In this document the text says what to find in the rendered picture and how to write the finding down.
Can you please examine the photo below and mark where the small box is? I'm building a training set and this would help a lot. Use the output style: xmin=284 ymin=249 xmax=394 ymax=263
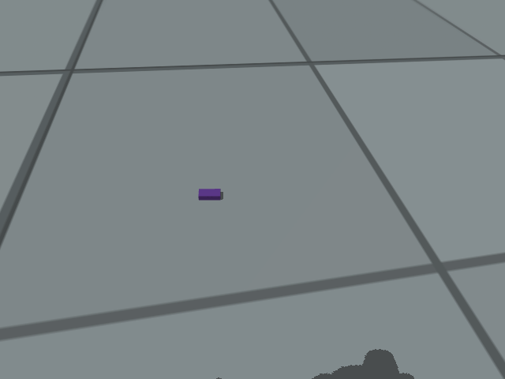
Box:
xmin=198 ymin=189 xmax=221 ymax=201

